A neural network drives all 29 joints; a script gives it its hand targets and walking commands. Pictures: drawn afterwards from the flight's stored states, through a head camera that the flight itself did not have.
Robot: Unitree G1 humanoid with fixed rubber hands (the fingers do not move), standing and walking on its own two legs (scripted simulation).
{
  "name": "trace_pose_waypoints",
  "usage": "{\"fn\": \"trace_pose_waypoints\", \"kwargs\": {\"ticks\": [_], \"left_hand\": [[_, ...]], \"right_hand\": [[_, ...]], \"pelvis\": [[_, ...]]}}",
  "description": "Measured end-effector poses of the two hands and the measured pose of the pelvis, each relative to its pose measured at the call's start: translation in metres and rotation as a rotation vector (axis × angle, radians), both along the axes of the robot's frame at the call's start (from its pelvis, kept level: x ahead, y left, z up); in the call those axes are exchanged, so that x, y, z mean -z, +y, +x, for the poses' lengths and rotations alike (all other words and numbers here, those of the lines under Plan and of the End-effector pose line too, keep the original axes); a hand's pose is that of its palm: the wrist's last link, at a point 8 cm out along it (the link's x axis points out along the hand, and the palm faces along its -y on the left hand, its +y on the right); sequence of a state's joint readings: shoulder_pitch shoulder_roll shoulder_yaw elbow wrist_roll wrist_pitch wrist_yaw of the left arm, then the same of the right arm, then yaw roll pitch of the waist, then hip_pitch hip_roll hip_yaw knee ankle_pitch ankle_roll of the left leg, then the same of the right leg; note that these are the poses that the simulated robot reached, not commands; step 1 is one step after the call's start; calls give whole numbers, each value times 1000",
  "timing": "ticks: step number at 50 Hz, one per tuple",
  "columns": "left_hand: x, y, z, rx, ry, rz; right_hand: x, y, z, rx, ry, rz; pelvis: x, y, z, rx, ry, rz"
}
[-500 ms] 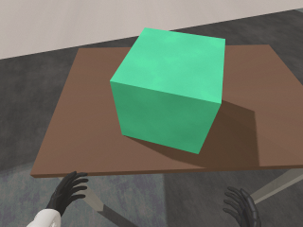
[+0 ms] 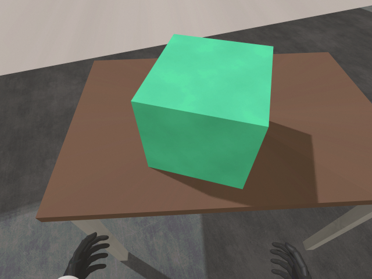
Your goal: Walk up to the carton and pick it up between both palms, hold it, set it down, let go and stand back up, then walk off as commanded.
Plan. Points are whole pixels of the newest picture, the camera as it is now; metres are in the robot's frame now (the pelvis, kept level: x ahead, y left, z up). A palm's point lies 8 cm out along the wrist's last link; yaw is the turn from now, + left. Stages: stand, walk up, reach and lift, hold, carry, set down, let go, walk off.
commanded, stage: set down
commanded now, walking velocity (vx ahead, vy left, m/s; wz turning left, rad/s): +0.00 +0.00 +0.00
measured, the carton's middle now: (207, 109) +0.53 +0.00 +0.05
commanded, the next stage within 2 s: let go in 0.28 s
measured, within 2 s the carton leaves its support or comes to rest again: neither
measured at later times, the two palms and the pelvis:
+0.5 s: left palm (84, 277) +0.14 +0.25 -0.07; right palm out of the picture +0.15 -0.21 -0.09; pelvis +0.00 +0.00 +0.00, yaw +0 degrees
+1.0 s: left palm out of the picture +0.10 +0.25 -0.10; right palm out of the picture +0.11 -0.29 -0.11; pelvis +0.00 -0.01 +0.00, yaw +0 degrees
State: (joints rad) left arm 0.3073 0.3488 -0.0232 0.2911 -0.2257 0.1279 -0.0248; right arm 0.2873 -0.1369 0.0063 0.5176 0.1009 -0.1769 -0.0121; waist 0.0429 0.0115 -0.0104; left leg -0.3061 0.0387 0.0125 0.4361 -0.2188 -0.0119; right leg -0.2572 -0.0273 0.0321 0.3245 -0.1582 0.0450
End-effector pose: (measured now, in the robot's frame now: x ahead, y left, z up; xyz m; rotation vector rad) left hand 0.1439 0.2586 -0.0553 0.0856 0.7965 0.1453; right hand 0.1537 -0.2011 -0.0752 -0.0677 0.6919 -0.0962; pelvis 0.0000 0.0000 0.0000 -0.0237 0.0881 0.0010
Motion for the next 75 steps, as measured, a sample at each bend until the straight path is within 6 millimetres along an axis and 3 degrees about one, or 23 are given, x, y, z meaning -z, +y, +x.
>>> {"fn": "trace_pose_waypoints", "kwargs": {"ticks": [39, 50, 55, 75], "left_hand": [[25, -12, -4, 13, 95, 49], [48, -6, -49, 43, 227, 116], [55, -5, -66, 32, 287, 116], [62, -2, -86, 14, 350, 116]], "right_hand": [[22, -21, -10, -21, 104, -41], [30, -89, -43, 0, 352, -195], [27, -108, -49, 3, 382, -235], [31, -103, -54, 11, 389, -219]], "pelvis": [[0, 0, 4, 0, 5, 0], [1, -7, 2, -2, -20, 12], [1, -8, 0, -2, -25, 14], [1, -9, -2, -2, -29, 14]]}}
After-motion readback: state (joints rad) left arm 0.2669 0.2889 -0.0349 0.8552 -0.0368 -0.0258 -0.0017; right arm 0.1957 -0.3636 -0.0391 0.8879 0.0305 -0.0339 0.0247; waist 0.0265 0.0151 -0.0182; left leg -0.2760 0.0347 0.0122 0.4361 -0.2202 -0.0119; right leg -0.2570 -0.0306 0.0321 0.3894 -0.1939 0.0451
